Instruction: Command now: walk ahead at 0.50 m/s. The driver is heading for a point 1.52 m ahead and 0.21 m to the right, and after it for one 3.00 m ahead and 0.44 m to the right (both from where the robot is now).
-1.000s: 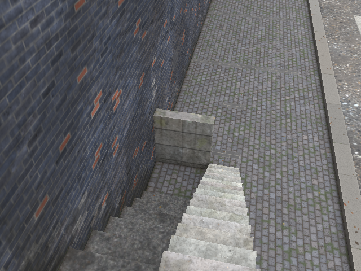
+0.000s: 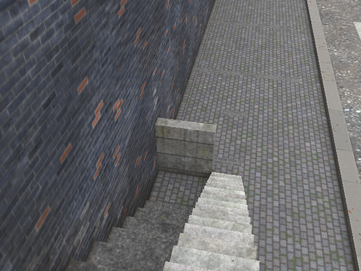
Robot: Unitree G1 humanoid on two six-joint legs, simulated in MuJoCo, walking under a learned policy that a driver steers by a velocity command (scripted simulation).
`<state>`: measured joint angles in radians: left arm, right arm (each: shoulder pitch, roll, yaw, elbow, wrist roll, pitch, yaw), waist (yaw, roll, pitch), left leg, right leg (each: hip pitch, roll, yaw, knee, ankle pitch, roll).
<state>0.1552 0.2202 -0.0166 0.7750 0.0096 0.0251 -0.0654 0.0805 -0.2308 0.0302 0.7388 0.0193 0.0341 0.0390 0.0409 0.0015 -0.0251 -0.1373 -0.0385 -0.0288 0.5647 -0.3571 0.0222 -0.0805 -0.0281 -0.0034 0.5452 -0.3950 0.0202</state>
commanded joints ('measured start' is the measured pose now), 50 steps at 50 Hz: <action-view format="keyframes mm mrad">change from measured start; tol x2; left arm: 1 -68 104 27 -79 0 -17 -4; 8 -76 98 26 -91 -2 -20 -6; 19 19 100 26 -47 6 -26 -5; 50 22 83 30 21 14 -28 -30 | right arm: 1 -98 -102 -26 -86 1 -16 2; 8 -106 -96 -24 -101 1 -20 2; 13 -42 -98 -24 -71 -9 -22 8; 24 -1 -84 -23 -45 -10 -26 2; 50 29 -79 -36 -19 -21 3 20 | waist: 1 2 -5 17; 9 1 -7 -19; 16 1 -1 60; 25 -2 8 -42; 50 -11 4 21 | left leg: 1 -41 72 -78 -78 337 25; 7 -31 73 -78 -78 340 25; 13 -34 83 -102 -114 275 29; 16 -44 96 -113 -133 346 27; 19 -12 107 -115 -128 422 19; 24 22 123 -113 -155 471 3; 34 10 142 -127 -203 385 -2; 38 -6 134 -124 -207 315 2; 50 -32 130 -124 -190 260 5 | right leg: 1 -39 -49 60 -66 317 -36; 7 -30 -47 58 -64 309 -35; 14 -67 -57 74 -116 215 -36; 21 -21 -73 71 -129 448 -9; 24 -3 -80 73 -143 490 -3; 30 -18 -90 80 -187 416 1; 41 -56 -86 89 -202 276 -23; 50 -85 -84 101 -194 243 -28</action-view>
